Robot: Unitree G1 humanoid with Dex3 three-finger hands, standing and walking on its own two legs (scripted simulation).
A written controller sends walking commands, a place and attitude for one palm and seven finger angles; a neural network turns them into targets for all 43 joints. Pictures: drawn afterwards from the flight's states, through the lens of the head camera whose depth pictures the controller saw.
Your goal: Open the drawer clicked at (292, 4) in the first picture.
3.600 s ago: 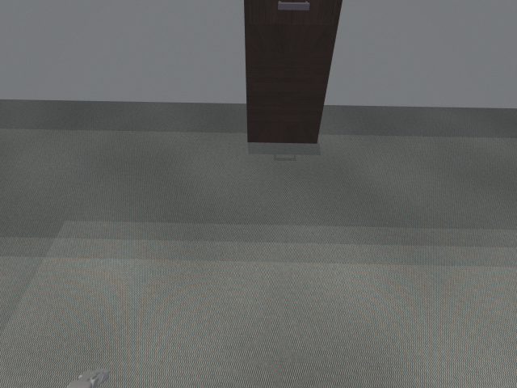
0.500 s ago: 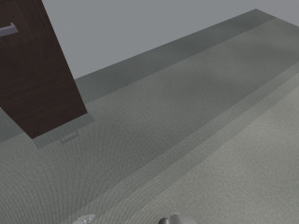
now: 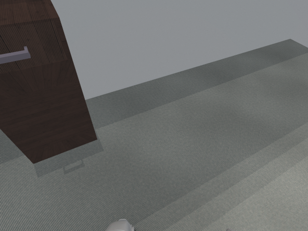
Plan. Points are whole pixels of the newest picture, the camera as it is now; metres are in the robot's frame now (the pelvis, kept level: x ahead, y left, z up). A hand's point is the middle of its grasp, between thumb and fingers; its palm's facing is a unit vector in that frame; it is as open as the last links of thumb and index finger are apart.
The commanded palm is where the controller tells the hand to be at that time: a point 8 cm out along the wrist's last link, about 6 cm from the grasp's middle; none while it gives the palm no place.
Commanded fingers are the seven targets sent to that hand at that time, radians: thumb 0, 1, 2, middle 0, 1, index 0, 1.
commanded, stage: turn to face it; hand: left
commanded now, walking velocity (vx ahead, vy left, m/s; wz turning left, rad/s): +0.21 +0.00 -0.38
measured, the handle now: (9, 54) +0.67 +0.65 +0.04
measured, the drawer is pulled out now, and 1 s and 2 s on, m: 0.00 0.00 0.00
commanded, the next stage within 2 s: take the last steps up to it in 1.10 s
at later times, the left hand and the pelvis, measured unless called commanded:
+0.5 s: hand (96, 220) +0.17 +0.18 -0.14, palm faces +0.16 -0.95 -0.25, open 7.4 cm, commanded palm none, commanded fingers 0.00 0.90 0.90 -0.20 -0.30 -0.20 -0.30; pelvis +0.08 -0.02 +0.00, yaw +8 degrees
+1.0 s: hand out of the picture -0.04 +0.17 -0.17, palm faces +0.49 -0.83 -0.27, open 7.3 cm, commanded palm none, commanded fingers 0.00 0.90 0.90 -0.20 -0.30 -0.20 -0.30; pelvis +0.05 -0.03 +0.00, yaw +27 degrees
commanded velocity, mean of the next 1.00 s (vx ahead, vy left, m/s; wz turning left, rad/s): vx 0.00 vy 0.00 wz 0.51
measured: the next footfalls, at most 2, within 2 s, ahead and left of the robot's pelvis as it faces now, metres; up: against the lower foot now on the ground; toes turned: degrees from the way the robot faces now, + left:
left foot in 0.02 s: +0.17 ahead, +0.11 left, +0.00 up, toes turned +10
right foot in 0.50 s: +0.15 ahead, -0.11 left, +0.00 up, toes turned +5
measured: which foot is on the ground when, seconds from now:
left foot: up 0.00-0.00, down 0.02-0.50, up 0.52-1.00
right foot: down 0.00-0.04, up 0.06-0.48, down 0.50-1.00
